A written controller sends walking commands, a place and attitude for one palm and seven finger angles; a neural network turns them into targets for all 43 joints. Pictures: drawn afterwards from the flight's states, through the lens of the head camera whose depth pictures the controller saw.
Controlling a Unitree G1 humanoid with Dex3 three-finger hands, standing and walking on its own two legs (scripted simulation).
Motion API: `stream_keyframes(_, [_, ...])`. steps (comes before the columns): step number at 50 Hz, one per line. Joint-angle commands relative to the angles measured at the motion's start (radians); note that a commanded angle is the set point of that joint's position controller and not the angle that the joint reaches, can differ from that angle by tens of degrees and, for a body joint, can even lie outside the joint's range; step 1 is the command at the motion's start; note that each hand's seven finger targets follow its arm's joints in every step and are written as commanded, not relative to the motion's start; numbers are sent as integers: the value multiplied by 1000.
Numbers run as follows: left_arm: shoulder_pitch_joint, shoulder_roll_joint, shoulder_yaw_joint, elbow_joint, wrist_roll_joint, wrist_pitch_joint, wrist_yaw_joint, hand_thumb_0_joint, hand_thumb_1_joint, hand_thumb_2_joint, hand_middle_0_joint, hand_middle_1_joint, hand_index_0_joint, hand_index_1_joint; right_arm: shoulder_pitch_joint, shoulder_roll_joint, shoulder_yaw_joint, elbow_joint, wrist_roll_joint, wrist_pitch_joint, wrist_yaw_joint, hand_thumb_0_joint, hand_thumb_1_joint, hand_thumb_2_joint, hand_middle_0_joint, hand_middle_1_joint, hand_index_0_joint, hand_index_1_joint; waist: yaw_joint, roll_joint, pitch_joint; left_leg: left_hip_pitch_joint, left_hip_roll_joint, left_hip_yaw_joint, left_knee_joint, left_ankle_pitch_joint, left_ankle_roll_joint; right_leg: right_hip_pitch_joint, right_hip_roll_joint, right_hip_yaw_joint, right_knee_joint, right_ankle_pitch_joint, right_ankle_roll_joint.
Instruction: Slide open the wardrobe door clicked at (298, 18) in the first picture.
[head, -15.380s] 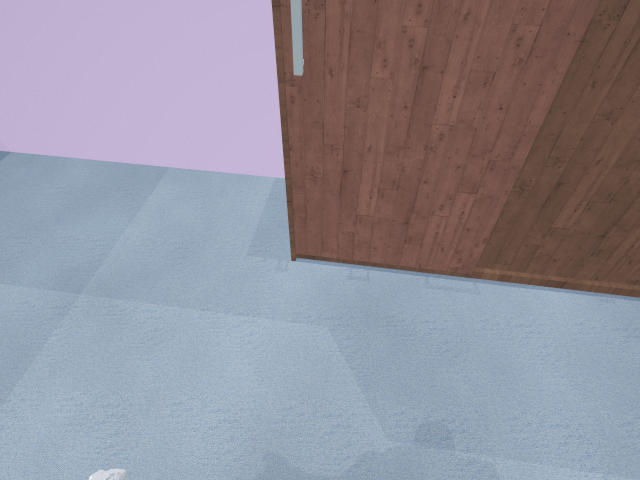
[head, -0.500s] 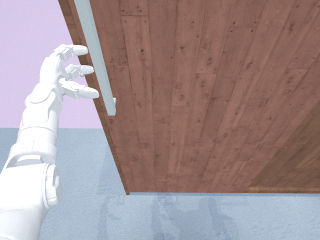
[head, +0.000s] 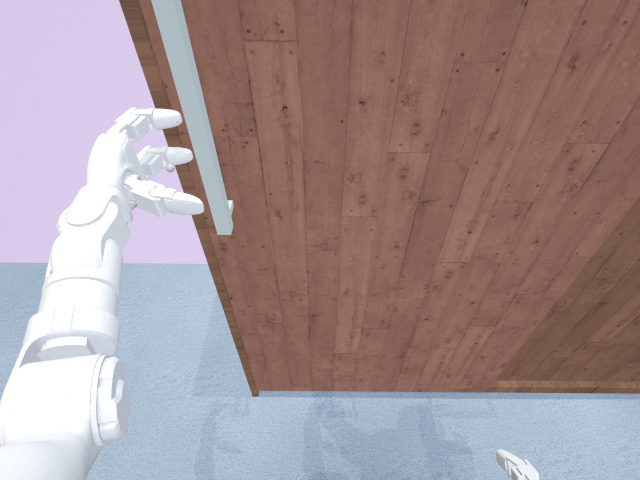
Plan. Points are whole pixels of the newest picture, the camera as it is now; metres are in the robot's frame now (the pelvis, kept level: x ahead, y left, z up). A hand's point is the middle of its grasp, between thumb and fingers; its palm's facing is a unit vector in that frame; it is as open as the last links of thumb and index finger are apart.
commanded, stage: slide the fingers in behind the handle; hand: left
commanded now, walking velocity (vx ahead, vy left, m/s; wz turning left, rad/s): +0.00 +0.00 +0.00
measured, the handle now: (204, 126) +0.49 +0.16 +0.21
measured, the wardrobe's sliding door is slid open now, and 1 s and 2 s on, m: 0.00 0.00 0.00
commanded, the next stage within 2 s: grip the handle and tug to test in 1.22 s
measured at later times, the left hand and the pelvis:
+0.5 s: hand (192, 162) +0.44 +0.17 +0.19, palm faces +0.02 -1.00 +0.01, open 13.9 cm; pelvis +0.01 +0.00 +0.00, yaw +0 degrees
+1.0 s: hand (210, 162) +0.44 +0.15 +0.20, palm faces +0.03 -1.00 +0.00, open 14.0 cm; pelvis +0.00 -0.01 +0.00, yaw +0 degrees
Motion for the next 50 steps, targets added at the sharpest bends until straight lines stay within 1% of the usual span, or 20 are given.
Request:
stream_keyframes(1, [-529, 219, 23, -246, -18, -86, -5, 0, -500, 300, -300, -1200, -300, -1200, -32, -137, -54, -121, 1, -43, -11, 0, -900, -900, 200, 300, 200, 300, -11, 15, -287, 178, -11, -85, -26, 212, 29, 22, 8, 58, -46, 248, -7])
stream_keyframes(3, [-572, 180, -11, -215, -22, -84, -7, 0, -500, 300, -300, -1200, -300, -1200, -34, -135, -50, -110, 3, -45, -11, 0, -900, -900, 200, 300, 200, 300, -27, 19, -248, 167, -13, -92, -30, 183, 26, -11, 9, 55, -50, 222, -7])
stream_keyframes(8, [-589, 174, -9, -198, -15, -81, 10, 0, -500, 300, -300, -1200, -300, -1200, -27, -135, -53, -107, -1, -42, -8, 0, -900, -900, 200, 300, 200, 300, -24, -3, -275, 171, -14, -94, -24, 214, 27, -1, 8, 52, -42, 251, -6])
stream_keyframes(11, [-536, 213, 34, -194, -10, -89, 26, 0, -500, 300, -300, -1200, -300, -1200, -22, -137, -56, -115, -5, -37, -3, 0, -900, -900, 200, 300, 200, 300, 2, -18, -303, 166, -12, -95, -24, 243, 27, 37, 8, 52, -35, 272, -9])
stream_keyframes(14, [-545, 189, 18, -199, -7, -89, 32, 0, -500, 300, -300, -1200, -300, -1200, -26, -133, -54, -117, -3, -34, -1, 0, -900, -900, 200, 300, 200, 300, -4, -22, -289, 152, -12, -87, -27, 241, 27, 35, 9, 55, -33, 283, -6])
stream_keyframes(16, [-518, 227, 48, -211, 1, -93, 39, 0, -500, 300, -300, -1200, -300, -1200, -19, -138, -59, -119, -6, -29, 0, 0, -900, -900, 200, 300, 200, 300, 9, -30, -308, 155, -9, -87, -28, 265, 28, 61, 9, 52, -30, 299, -7])
stream_keyframes(18, [-517, 180, 18, -273, -1, -91, 38, 0, -500, 300, -300, -1200, -300, -1200, -33, -128, -58, -131, -4, -31, 4, 0, -900, -900, 200, 300, 200, 300, 10, 19, -325, 182, -10, -83, -25, 296, 26, 60, 10, 55, -26, 326, -10])
stream_keyframes(19, [-523, 152, 1, -271, -6, -85, 36, 0, -500, 300, -300, -1200, -300, -1200, -31, -126, -58, -126, -5, -32, 4, 0, -900, -900, 200, 300, 200, 300, 1, -1, -310, 183, -9, -85, -23, 301, 25, 53, 13, 50, -27, 333, -9])
stream_keyframes(21, [-482, 187, 31, -264, -8, -72, 39, 0, -500, 300, -300, -1200, -300, -1200, -29, -134, -61, -126, -4, -26, 3, 0, -900, -900, 200, 300, 200, 300, 11, -24, -300, 174, -8, -83, -29, 293, 27, 65, 13, 48, -34, 319, -9])
stream_keyframes(22, [-525, 141, -15, -305, -8, -70, 38, 0, -500, 300, -300, -1200, -300, -1200, -40, -129, -58, -129, -1, -27, 3, 0, -900, -900, 200, 300, 200, 300, 0, 16, -293, 186, -9, -84, -31, 286, 25, 46, 13, 49, -34, 311, -9])
stream_keyframes(24, [-514, 116, -19, -310, -12, -57, 48, 0, -500, 300, -300, -1200, -300, -1200, -36, -125, -61, -123, -4, -32, 4, 0, -900, -900, 200, 300, 200, 300, 1, 0, -302, 200, -8, -91, -27, 297, 23, 37, 18, 44, -32, 310, -11])
stream_keyframes(26, [-481, 155, 18, -332, -11, -53, 58, 0, -500, 300, -300, -1200, -300, -1200, -37, -128, -63, -123, -7, -26, 5, 0, -900, -900, 200, 300, 200, 300, 16, -5, -319, 203, -9, -88, -27, 315, 23, 64, 17, 45, -36, 322, -12])
stream_keyframes(28, [-509, 83, -39, -345, -11, -40, 65, 0, -500, 300, -300, -1200, -300, -1200, -47, -120, -60, -122, -5, -29, 7, 0, -900, -900, 200, 300, 200, 300, 1, -11, -294, 200, -8, -88, -31, 303, 22, 40, 18, 42, -37, 316, -9])
stream_keyframes(31, [-450, 156, 30, -315, -4, -25, 84, 0, -500, 300, -300, -1200, -300, -1200, -45, -127, -61, -118, -10, -18, 6, 0, -900, -900, 200, 300, 200, 300, 24, -56, -286, 167, -9, -84, -40, 294, 24, 77, 16, 43, -40, 316, -8])
stream_keyframes(33, [-490, 83, -36, -374, 3, -26, 88, 0, -500, 300, -300, -1200, -300, -1200, -65, -114, -58, -132, -7, -18, 9, 0, -900, -900, 200, 300, 200, 300, 14, 3, -302, 192, -12, -79, -36, 305, 23, 65, 13, 48, -35, 327, -9])
stream_keyframes(38, [-516, 40, -64, -360, 0, -13, 108, 0, -500, 300, -300, -1200, -300, -1200, -74, -109, -54, -127, -8, -12, 10, 0, -900, -900, 200, 300, 200, 300, 3, -28, -272, 192, -13, -86, -39, 273, 22, 46, 16, 45, -44, 299, -7])
stream_keyframes(40, [-513, 91, -19, -293, 5, -1, 119, 0, -500, 300, -300, -1200, -300, -1200, -71, -112, -51, -116, -10, -6, 4, 0, -900, -900, 200, 300, 200, 300, 6, -63, -233, 153, -15, -85, -50, 213, 25, 42, 15, 50, -57, 252, -5])
stream_keyframes(42, [-514, 155, 26, -290, 17, -9, 129, 0, -500, 300, -300, -1200, -300, -1200, -75, -114, -49, -122, -14, 1, 0, 0, -900, -900, 200, 300, 200, 300, 19, -56, -259, 141, -19, -77, -54, 215, 29, 80, 7, 60, -60, 263, -3])
stream_keyframes(47, [-551, 65, -57, -279, 13, -41, 107, 0, -500, 300, -300, -1200, -300, -1200, -74, -105, -48, -124, -8, -5, 1, 0, -900, -900, 200, 300, 200, 300, -6, -28, -253, 169, -18, -76, -42, 226, 29, 56, 10, 58, -57, 285, -4])
stream_keyframes(50, [-580, 97, -39, -244, 7, -45, 93, 0, -500, 300, -300, -1200, -300, -1200, -62, -113, -50, -115, -8, -8, -3, 0, -900, -900, 200, 300, 200, 300, -8, -44, -267, 156, -21, -80, -44, 197, 29, 55, 10, 61, -58, 261, -4])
